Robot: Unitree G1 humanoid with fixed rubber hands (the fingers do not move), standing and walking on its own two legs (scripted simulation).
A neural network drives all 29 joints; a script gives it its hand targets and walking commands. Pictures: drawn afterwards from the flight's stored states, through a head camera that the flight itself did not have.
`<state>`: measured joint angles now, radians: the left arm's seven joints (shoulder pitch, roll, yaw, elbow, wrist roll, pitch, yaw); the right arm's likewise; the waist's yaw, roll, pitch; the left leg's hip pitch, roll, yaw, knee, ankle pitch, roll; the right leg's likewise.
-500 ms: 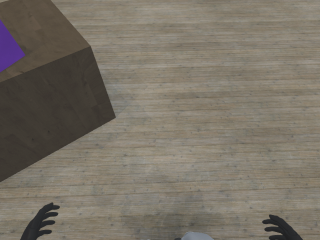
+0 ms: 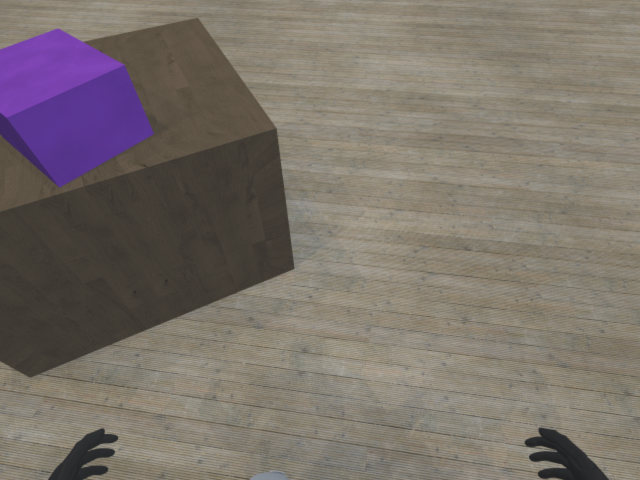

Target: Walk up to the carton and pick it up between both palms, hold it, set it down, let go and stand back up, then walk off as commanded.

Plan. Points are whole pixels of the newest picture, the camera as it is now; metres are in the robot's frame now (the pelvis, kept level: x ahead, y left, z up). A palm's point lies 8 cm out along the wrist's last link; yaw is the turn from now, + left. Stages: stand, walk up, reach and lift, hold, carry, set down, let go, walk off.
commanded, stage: walk up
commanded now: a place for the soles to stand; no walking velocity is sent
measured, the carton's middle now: (58, 103) +0.91 +0.60 -0.03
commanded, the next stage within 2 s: none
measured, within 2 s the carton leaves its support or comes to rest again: neither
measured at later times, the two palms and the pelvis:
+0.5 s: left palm out of the picture +0.14 +0.35 -0.01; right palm (517, 366) +0.27 -0.27 -0.08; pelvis +0.10 +0.01 +0.02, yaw +10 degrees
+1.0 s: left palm out of the picture +0.14 +0.45 -0.05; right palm (424, 317) +0.35 -0.15 -0.07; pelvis +0.14 +0.11 +0.01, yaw +18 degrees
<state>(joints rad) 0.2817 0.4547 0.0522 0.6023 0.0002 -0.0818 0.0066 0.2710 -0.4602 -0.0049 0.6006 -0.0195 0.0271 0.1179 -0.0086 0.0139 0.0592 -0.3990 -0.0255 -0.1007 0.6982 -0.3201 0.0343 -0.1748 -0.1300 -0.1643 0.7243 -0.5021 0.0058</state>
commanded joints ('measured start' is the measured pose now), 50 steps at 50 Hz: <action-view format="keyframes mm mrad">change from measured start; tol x32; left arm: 1 -11 156 76 -53 -13 -3 1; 50 19 214 89 -33 4 -3 -10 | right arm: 1 159 -311 -183 -46 -22 -44 -49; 50 182 -226 -139 -23 -6 -70 -75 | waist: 1 -50 307 -101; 31 61 -217 -52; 50 -56 149 -18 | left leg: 1 390 175 -636 -377 196 166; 11 254 117 -453 -256 514 253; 18 -372 13 -98 507 -147 -22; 35 -277 77 91 110 -91 -27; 39 177 15 121 -207 34 10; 43 329 272 -766 -440 -216 175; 50 276 118 -483 -344 85 147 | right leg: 1 -521 152 88 489 -126 -20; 11 -388 139 149 55 -57 -44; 16 493 -308 583 -392 361 -122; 19 246 -393 551 -485 -164 -206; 26 149 -153 122 -346 695 7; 37 207 -322 92 -175 717 -225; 42 -581 87 62 535 -81 -30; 50 -487 48 166 280 42 -32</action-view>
